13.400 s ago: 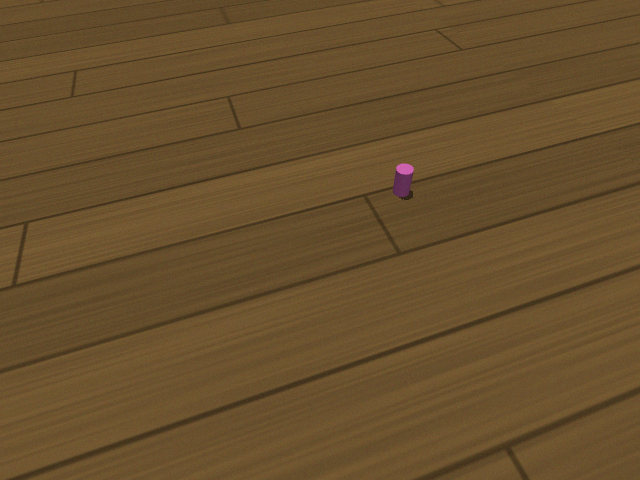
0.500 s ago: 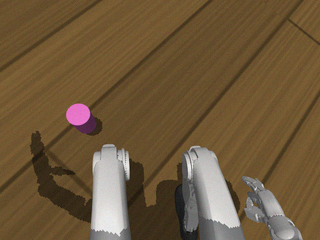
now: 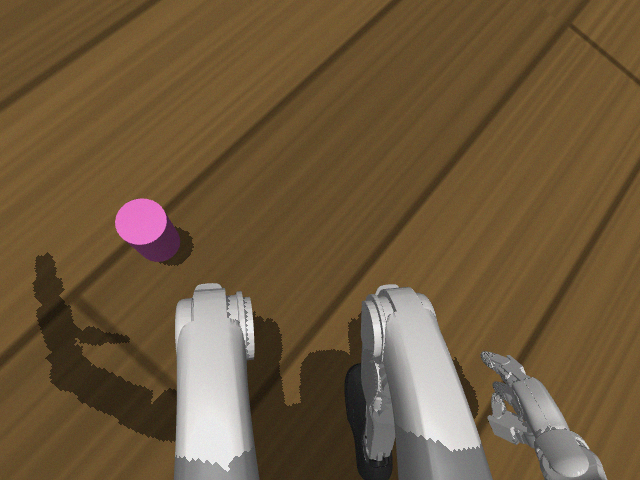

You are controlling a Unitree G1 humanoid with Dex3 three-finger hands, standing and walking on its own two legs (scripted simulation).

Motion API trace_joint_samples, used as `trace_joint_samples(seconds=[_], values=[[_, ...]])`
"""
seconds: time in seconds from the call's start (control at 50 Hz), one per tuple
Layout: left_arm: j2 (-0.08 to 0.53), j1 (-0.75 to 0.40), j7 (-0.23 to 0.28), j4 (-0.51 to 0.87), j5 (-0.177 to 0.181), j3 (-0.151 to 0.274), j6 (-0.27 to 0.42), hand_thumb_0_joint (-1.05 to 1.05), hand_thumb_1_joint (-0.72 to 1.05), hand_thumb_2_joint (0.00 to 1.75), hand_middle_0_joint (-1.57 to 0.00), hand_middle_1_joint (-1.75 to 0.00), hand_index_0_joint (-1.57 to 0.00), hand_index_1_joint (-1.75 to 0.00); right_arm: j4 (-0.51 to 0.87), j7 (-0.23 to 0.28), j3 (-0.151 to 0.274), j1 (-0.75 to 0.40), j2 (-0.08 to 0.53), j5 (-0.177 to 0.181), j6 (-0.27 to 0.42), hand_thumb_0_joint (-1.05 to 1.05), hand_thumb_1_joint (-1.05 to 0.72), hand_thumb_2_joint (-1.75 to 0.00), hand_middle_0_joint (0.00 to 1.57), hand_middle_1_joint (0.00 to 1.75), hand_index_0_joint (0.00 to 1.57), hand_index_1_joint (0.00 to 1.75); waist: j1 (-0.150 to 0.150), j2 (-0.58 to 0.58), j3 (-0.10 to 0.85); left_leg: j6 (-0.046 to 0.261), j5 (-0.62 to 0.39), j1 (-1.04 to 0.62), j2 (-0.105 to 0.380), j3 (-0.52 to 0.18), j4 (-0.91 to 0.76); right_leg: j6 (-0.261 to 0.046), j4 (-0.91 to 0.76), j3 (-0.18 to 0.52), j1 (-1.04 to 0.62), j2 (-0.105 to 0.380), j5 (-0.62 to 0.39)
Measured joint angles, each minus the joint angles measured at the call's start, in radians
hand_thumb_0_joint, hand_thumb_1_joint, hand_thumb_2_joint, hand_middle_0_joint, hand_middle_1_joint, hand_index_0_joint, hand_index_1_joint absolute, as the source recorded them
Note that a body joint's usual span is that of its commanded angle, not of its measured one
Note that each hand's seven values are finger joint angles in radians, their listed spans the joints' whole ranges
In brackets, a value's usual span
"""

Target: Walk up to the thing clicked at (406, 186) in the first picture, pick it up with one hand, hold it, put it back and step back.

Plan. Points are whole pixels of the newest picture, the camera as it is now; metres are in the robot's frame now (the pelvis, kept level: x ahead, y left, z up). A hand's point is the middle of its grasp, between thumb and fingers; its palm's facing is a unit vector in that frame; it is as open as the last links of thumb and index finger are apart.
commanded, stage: go down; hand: left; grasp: from the side
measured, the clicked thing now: (151, 232) +0.44 +0.29 -0.31
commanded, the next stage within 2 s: approach in 0.08 s
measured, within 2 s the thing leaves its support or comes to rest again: neither
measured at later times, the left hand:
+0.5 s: hand out of the picture +0.34 +0.44 -0.08, palm faces +0.34 -0.94 +0.00, open 17.6 cm
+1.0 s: hand (115, 256) +0.38 +0.32 -0.25, palm faces +0.21 -0.98 +0.06, open 17.6 cm
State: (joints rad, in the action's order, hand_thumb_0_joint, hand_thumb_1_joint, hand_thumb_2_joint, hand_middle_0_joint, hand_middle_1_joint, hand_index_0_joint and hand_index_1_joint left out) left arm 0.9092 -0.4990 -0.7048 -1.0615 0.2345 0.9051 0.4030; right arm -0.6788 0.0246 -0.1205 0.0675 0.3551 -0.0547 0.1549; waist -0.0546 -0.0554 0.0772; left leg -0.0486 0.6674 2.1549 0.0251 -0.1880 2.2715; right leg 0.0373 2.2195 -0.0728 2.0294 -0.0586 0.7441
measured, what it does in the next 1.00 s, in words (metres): lowers itself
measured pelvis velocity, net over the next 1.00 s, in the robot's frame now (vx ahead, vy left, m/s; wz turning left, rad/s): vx -0.01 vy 0.02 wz -0.13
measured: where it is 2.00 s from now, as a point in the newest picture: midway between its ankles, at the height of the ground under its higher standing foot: (296, 444)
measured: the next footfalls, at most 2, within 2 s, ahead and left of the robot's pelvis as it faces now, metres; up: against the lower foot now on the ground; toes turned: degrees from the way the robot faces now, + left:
none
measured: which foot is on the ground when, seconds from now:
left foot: down 0.00-1.00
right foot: down 0.00-1.00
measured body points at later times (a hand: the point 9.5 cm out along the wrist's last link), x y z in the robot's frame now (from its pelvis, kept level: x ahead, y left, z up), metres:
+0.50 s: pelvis -0.01 +0.00 -0.04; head +0.21 +0.11 +0.34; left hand +0.32 +0.49 -0.07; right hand +0.19 -0.26 -0.12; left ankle +0.09 +0.14 -0.34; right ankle +0.09 -0.13 -0.34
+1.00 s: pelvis -0.01 +0.02 -0.10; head +0.21 +0.17 +0.26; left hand +0.37 +0.37 -0.25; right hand +0.18 -0.24 -0.13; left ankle +0.09 +0.14 -0.34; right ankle +0.09 -0.13 -0.34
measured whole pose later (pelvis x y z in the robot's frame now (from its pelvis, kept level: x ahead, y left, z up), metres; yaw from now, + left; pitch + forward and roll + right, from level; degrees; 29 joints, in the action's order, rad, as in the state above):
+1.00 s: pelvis -0.01 +0.02 -0.10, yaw -8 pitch +15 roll -14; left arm 0.82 -0.52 -0.48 -1.39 0.23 0.73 0.95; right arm -0.60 -0.07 -0.41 -0.17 0.37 -0.29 0.06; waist -0.18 -0.25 -0.21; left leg -0.05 0.70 2.24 0.02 -0.36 2.65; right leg 0.06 2.48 -0.18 2.08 -0.14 0.72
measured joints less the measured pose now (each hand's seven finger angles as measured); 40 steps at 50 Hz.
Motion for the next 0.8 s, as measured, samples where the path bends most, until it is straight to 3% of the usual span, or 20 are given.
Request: trace_joint_samples(seconds=[0.3,0.44,0.7,0.8], values=[[0.021,-0.004,-0.026,-0.038,0.039,0.018,0.036,-0.01,-0.53,0.07,-0.06,-0.08,-0.04,-0.09,0.006,-0.004,-0.018,-0.022,0.008,-0.008,0.002,0.0,-0.92,-0.9,0.21,0.3,0.2,0.3,-0.002,-0.011,-0.022,0.002,-0.002,0.027,0.001,-0.008,0.041,0.002,0.036,-0.004,0.024,-0.007,-0.005],[0.025,-0.038,-0.034,-0.146,0.068,-0.003,0.137,-0.01,-0.58,0.05,-0.08,-0.08,-0.05,-0.1,0.008,-0.012,-0.053,-0.049,0.017,-0.039,0.008,0.0,-0.91,-0.9,0.21,0.3,0.2,0.3,-0.015,-0.037,-0.06,0.0,0.0,0.053,0.002,-0.026,0.101,0.008,0.087,-0.012,0.051,-0.018,-0.008],[-0.023,-0.04,0.031,-0.237,0.024,-0.051,0.335,-0.01,-0.6,0.04,-0.08,-0.09,-0.06,-0.11,0.037,-0.047,-0.16,-0.143,0.012,-0.14,-0.045,0.0,-0.91,-0.9,0.21,0.3,0.2,0.3,-0.077,-0.126,-0.186,-0.012,0.025,0.091,0.0,-0.101,0.269,0.015,0.21,-0.057,0.079,-0.054,-0.009],[-0.055,-0.025,0.075,-0.246,0.024,-0.1,0.406,-0.01,-0.6,0.05,-0.08,-0.1,-0.06,-0.12,0.047,-0.058,-0.201,-0.172,0.012,-0.171,-0.067,0.0,-0.91,-0.9,0.21,0.3,0.2,0.3,-0.09,-0.153,-0.224,-0.01,0.03,0.094,-0.003,-0.123,0.315,0.013,0.238,-0.071,0.077,-0.064,-0.012]])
